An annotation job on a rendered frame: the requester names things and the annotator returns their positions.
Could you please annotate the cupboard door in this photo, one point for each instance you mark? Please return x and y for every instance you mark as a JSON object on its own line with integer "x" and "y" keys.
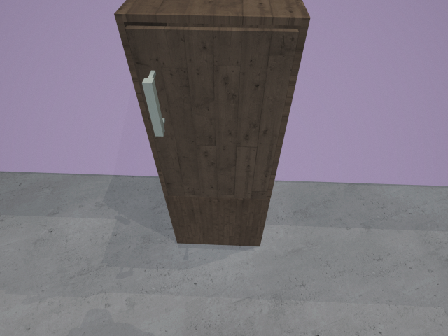
{"x": 222, "y": 92}

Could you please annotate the handle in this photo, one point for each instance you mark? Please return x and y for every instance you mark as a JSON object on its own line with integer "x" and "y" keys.
{"x": 151, "y": 95}

